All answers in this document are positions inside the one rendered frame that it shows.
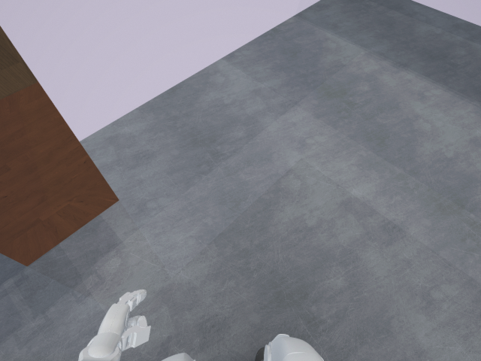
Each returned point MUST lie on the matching cabinet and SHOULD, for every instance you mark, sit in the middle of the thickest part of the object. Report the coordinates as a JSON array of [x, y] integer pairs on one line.
[[49, 186]]

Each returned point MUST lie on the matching robot right shin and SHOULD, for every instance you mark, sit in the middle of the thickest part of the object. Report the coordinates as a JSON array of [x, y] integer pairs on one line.
[[280, 335]]

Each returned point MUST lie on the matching left robot forearm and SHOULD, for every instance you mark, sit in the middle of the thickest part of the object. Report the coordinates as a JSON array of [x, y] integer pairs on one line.
[[106, 346]]

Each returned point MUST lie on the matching drawer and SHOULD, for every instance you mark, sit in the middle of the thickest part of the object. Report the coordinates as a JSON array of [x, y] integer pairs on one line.
[[15, 75]]

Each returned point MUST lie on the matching right robot thigh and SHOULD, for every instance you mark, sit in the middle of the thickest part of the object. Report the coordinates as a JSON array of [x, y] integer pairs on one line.
[[290, 349]]

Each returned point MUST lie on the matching left robot hand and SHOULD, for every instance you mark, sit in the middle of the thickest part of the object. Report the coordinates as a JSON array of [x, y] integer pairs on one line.
[[133, 331]]

